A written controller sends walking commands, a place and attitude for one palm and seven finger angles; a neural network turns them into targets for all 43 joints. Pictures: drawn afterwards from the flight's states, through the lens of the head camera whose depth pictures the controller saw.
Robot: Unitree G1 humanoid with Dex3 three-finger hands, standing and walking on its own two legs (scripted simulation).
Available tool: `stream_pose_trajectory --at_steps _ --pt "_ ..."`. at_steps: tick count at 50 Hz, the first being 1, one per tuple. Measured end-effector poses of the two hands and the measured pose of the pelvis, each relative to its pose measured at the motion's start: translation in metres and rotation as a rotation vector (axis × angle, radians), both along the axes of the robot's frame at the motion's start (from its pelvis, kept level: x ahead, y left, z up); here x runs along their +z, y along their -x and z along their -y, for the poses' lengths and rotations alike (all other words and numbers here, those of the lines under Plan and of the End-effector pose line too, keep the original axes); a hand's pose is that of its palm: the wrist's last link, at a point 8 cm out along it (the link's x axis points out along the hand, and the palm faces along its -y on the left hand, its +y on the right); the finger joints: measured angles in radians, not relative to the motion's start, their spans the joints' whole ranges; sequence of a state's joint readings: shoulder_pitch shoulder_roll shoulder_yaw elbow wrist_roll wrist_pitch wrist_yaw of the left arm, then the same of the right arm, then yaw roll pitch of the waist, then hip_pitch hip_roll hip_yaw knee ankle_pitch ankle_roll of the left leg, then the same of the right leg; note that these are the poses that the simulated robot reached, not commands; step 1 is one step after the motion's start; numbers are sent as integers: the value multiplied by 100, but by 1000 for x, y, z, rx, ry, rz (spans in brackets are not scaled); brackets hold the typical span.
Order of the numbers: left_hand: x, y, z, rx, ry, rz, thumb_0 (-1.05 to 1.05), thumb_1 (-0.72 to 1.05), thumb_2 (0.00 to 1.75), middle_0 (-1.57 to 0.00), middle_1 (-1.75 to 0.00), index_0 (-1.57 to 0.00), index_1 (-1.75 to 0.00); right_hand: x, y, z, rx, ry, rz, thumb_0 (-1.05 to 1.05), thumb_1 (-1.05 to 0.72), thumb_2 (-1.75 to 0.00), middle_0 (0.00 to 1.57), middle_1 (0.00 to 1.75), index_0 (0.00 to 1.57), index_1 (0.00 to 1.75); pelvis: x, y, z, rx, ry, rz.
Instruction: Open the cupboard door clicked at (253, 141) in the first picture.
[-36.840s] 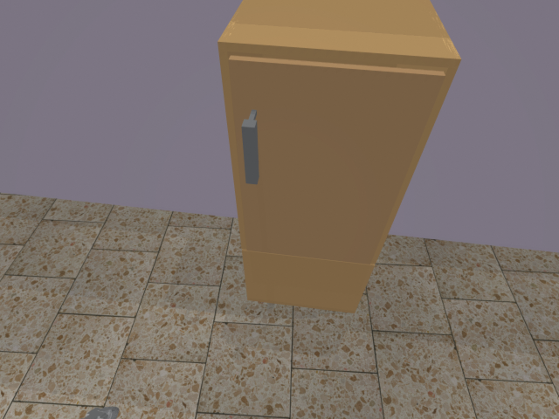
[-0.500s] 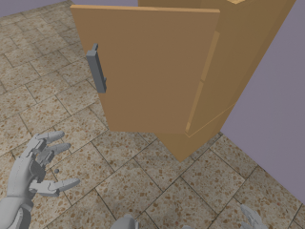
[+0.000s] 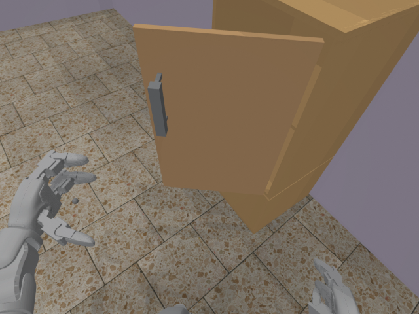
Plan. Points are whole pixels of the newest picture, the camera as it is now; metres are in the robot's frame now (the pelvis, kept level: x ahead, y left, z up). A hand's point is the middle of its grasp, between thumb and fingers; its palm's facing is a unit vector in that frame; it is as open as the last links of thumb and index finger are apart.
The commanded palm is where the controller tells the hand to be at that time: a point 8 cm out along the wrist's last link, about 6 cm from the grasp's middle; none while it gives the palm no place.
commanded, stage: raise the hand with hooked fingers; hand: left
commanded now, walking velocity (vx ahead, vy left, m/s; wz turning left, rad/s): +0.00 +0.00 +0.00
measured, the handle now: (160, 105) +0.55 +0.17 +0.07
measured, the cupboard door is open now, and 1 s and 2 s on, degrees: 51 51 51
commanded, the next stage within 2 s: move the hooked fingers beside the handle in 0.60 s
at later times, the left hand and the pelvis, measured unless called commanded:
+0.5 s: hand (86, 189) +0.29 +0.25 +0.09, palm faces +0.04 -1.00 -0.05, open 13.9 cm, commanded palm +0.27 +0.29 +0.09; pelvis +0.00 -0.03 +0.01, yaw +0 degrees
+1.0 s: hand (98, 169) +0.34 +0.24 +0.09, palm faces +0.02 -1.00 -0.03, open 14.0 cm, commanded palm +0.32 +0.29 +0.09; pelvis +0.00 -0.04 +0.00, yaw +0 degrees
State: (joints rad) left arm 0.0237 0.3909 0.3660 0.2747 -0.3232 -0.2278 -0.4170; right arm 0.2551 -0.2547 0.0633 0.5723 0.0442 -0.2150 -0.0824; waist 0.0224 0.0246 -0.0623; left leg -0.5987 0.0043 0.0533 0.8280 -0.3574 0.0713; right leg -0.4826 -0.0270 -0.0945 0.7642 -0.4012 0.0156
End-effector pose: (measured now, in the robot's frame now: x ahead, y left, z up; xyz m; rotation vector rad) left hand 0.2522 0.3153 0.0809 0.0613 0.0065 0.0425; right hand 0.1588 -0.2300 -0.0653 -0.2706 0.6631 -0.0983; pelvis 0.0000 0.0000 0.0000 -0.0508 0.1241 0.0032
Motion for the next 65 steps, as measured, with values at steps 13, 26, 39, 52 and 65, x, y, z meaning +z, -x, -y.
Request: stream_pose_trajectory --at_steps 13,26,39,52,65 --pt "6 -21 -3 -35 25 -70 -1 -50 30 -30 -120 -30 -120 -4 26 32 -72 21 -69 1 -90 -89 21 30 20 30 6 -2 10 -5 -11 -3" --pt "11 -19 18 -3 6 -14 -2 -50 30 -30 -120 -30 -120 -6 25 52 -86 17 -69 1 -90 -89 21 30 20 30 6 -5 27 -7 -22 1" --pt "6 -21 27 1 30 -31 -2 -50 30 -30 -120 -30 -120 -9 15 58 -79 2 -55 1 -90 -89 21 30 20 30 5 -4 37 -8 -31 -6" --pt "9 -71 20 -31 37 -15 -2 -50 30 -30 -120 -30 -120 -17 42 69 -136 40 -154 1 -90 -89 21 30 20 30 2 -3 35 -14 -25 -34" --pt "-5 -102 18 -23 54 -34 -2 -50 30 -30 -120 -30 -120 -23 73 60 -182 48 -272 1 -90 -89 21 30 20 30 0 -8 21 -28 -20 -64"
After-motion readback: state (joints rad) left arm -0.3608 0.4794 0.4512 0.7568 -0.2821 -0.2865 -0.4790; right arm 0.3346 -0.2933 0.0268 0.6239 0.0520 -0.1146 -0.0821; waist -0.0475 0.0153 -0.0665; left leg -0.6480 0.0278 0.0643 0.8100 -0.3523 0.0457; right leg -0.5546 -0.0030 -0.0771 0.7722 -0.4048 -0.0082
